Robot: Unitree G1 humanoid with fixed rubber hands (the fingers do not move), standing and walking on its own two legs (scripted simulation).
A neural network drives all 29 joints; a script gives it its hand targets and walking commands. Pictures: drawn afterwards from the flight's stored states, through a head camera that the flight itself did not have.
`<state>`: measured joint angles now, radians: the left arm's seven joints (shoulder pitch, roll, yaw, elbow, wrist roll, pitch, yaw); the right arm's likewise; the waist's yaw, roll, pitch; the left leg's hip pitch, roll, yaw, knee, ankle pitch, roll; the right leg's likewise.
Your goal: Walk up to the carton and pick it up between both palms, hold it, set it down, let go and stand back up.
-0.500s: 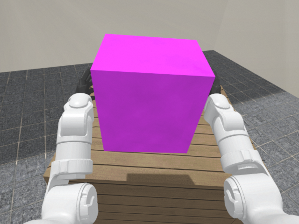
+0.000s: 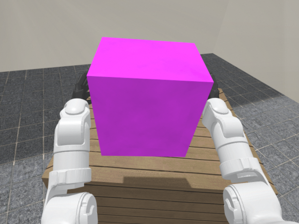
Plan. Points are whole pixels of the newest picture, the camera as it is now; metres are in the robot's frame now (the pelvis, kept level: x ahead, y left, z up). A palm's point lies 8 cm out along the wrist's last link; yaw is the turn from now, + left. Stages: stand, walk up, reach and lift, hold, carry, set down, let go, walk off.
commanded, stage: hold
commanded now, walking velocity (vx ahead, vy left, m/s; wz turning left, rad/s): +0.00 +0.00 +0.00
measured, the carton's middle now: (146, 101) +0.38 +0.00 +0.19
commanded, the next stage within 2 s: none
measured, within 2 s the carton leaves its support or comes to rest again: neither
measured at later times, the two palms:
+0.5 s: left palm (86, 99) +0.36 +0.16 +0.20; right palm (213, 99) +0.36 -0.17 +0.21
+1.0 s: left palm (83, 100) +0.36 +0.16 +0.20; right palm (210, 100) +0.36 -0.16 +0.21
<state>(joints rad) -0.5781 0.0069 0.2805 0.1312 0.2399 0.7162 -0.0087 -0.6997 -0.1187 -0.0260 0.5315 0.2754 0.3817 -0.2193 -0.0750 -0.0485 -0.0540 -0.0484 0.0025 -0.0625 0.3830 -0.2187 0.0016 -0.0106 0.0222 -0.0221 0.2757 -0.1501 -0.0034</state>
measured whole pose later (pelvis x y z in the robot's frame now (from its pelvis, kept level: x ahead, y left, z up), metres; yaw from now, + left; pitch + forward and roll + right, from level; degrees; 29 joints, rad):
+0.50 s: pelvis +0.00 +0.00 +0.00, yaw -1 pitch -6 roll -1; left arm -0.64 0.01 0.30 0.23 0.24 0.69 0.00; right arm -0.76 -0.13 -0.03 0.62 0.26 0.37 -0.20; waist -0.07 -0.03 -0.06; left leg -0.07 0.01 -0.05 0.37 -0.20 0.00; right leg -0.04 0.03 0.00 0.28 -0.14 -0.01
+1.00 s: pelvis +0.00 +0.00 +0.00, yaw +0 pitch -6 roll -1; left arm -0.58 0.01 0.27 0.16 0.23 0.71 0.00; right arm -0.70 -0.14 0.00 0.54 0.29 0.39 -0.22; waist -0.07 -0.03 -0.06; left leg -0.06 0.00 -0.06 0.38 -0.22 0.00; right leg -0.02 0.03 -0.01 0.27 -0.15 0.00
